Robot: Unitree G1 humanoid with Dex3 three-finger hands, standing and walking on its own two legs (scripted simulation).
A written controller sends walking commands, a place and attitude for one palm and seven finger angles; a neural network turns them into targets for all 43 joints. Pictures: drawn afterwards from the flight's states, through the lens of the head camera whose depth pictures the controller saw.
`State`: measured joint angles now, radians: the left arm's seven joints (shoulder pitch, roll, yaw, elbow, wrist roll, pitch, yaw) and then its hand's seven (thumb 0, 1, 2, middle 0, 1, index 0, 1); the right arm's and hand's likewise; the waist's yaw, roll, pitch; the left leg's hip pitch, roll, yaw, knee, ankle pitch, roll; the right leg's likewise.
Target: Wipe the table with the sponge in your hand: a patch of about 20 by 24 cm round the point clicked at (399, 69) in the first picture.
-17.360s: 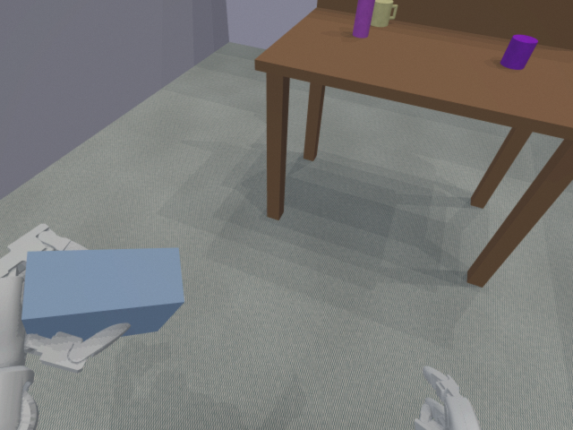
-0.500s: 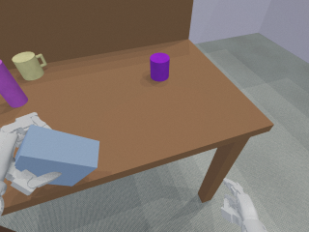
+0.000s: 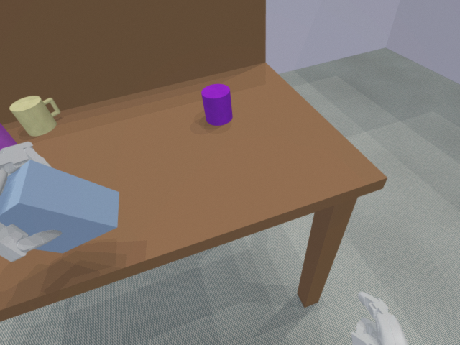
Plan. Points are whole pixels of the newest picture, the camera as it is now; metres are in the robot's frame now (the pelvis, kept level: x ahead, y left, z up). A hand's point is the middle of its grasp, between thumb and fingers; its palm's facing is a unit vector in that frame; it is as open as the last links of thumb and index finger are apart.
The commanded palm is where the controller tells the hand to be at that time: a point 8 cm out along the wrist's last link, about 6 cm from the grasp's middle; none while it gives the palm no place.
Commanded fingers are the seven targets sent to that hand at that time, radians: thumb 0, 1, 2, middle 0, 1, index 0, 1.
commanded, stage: turn the palm down, sponge in hand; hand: left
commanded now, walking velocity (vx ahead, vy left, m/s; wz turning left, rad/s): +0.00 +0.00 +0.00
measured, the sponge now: (64, 217) +0.25 +0.27 +0.16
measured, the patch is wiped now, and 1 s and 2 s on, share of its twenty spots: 0.00 0.00 0.00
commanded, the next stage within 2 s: move the sponge above the wiping area in 1.34 s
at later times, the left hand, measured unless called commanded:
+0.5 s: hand out of the picture +0.22 +0.37 +0.22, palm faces +0.33 -0.20 -0.92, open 9.7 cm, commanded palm +0.17 +0.34 +0.26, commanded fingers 0.00 0.10 1.30 -1.20 -1.60 -1.20 -1.60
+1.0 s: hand out of the picture +0.20 +0.37 +0.20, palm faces +0.20 -0.13 -0.97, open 9.7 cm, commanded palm +0.15 +0.35 +0.27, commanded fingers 0.00 0.10 1.30 -1.20 -1.60 -1.20 -1.60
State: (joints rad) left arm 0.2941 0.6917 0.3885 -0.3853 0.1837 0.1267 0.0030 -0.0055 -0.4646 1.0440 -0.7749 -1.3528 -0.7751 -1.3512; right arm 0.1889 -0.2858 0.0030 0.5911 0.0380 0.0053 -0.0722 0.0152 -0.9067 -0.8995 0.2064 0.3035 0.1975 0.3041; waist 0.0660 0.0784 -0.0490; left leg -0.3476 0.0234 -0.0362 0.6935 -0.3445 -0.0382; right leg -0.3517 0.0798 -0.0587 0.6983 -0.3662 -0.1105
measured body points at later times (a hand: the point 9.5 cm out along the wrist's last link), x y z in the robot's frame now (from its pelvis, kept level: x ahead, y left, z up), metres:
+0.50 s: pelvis -0.01 +0.05 +0.01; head -0.03 +0.00 +0.46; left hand +0.19 +0.37 +0.27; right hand +0.24 -0.14 -0.05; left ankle +0.00 +0.16 -0.72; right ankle +0.00 -0.04 -0.72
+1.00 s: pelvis -0.03 +0.07 +0.02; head -0.04 +0.02 +0.47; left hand +0.19 +0.37 +0.25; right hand +0.24 -0.10 -0.04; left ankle +0.00 +0.16 -0.72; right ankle +0.00 -0.04 -0.72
